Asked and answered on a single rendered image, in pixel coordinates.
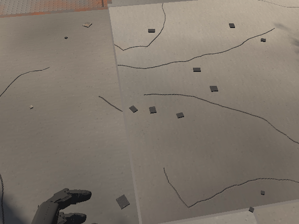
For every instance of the left robot hand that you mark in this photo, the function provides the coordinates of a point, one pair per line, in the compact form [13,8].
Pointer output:
[48,211]

